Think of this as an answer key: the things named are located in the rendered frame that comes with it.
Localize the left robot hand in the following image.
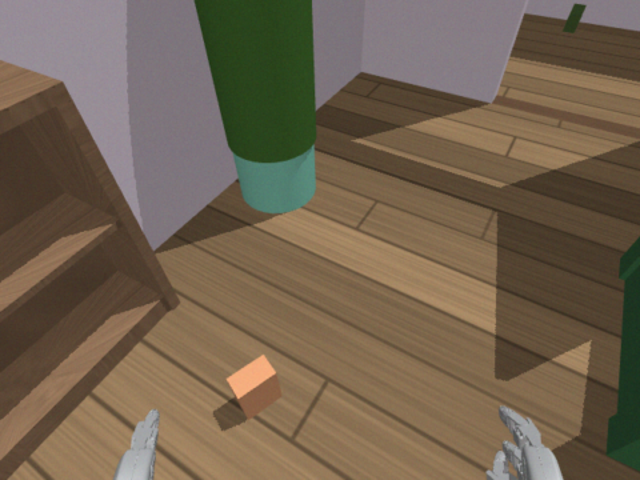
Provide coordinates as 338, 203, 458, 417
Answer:
113, 409, 160, 480

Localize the potted plant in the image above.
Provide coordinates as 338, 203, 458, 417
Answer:
194, 0, 316, 213

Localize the bookshelf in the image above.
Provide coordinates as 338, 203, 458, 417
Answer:
0, 60, 181, 480

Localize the armchair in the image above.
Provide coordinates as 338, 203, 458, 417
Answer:
606, 237, 640, 471

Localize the right robot hand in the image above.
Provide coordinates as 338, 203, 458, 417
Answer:
486, 406, 563, 480

